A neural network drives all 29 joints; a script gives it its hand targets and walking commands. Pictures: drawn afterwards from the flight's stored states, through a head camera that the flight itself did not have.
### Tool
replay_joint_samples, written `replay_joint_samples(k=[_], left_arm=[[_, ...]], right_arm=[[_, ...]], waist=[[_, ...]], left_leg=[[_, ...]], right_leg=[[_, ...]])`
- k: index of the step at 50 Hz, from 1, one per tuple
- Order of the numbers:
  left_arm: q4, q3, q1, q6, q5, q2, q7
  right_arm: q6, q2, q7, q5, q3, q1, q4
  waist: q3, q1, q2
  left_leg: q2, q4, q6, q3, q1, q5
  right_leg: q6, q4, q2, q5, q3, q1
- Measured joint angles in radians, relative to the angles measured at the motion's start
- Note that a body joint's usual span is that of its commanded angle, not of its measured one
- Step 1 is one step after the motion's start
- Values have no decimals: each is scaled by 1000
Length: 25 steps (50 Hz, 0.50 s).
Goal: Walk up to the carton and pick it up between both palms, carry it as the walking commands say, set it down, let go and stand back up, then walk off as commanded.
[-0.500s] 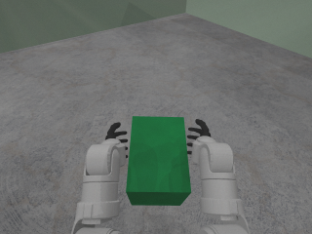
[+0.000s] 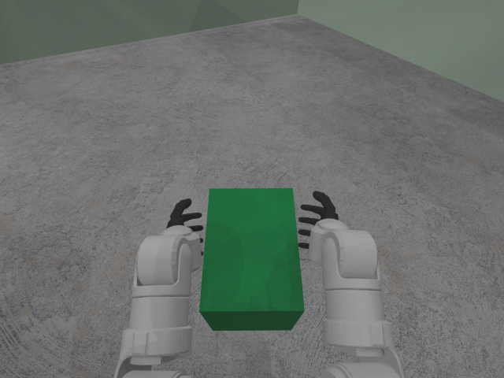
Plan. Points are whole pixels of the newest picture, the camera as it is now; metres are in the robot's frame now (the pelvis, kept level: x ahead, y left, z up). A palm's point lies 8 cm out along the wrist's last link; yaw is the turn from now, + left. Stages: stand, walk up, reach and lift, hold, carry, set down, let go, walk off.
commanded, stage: carry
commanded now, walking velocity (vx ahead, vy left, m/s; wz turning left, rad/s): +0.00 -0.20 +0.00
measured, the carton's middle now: (251, 261) +0.34 +0.01 -0.01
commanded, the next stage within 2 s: none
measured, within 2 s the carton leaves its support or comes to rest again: neither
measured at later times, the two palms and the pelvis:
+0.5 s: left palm (208, 248) +0.29 +0.08 +0.10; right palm (360, 244) +0.30 -0.15 +0.10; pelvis -0.02 -0.04 +0.00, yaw +1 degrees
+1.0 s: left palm (198, 256) +0.27 +0.09 +0.10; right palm (355, 250) +0.29 -0.14 +0.11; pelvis -0.03 -0.03 +0.00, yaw +1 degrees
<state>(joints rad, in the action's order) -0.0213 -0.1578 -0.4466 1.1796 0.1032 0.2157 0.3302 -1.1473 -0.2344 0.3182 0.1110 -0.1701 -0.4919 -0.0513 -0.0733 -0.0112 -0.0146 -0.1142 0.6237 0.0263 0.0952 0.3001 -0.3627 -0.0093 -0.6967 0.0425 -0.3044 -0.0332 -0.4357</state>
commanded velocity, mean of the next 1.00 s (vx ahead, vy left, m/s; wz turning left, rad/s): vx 0.00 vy -0.02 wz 0.00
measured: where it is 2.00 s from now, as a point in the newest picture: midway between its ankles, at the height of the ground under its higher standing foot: outside the picture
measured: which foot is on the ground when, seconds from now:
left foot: down 0.00-1.00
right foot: up 0.00-0.04, down 0.06-1.00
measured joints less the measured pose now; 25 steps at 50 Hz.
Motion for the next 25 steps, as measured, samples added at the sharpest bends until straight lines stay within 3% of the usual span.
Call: replay_joint_samples(k=[3, 4, 7, 12, 16, 25], left_arm=[[4, 0, -3, 0, 0, 1, 3], [4, 0, -3, 0, 0, 2, 4], [4, 13, -3, 9, -2, 2, 4], [4, 17, -19, 16, -1, 8, 4], [4, 17, -19, 16, -1, 8, 6], [4, 17, -15, 19, -1, 7, 4]], right_arm=[[3, 0, 0, 0, 0, 0, 0], [3, 0, 0, 0, 0, 0, 0], [4, 4, 6, 0, 0, 8, 1], [4, 6, 27, 0, 0, 12, 16], [3, 5, 28, 0, 0, 12, 17], [-1, 5, 23, 0, 0, 12, 17]], waist=[[-1, 0, 4], [0, 0, 3], [4, 1, -15], [4, 0, -15], [4, 1, -15], [4, 1, -6]], left_leg=[[-15, 3, 21, 1, 0, -1], [-19, 10, 30, 0, 1, -4], [-39, 29, 43, -4, 1, -4], [-5, 30, 32, -3, 1, -58], [4, 22, 9, -6, -4, 2], [14, 22, 11, -6, -4, 6]], right_leg=[[-1, 120, -24, 15, 0, 49], [1, 151, -25, 84, -4, 59], [37, 128, -7, 90, -15, 59], [60, 117, -6, 71, -27, 56], [62, 115, 1, 76, -37, 55], [62, 114, -10, 88, -37, 55]])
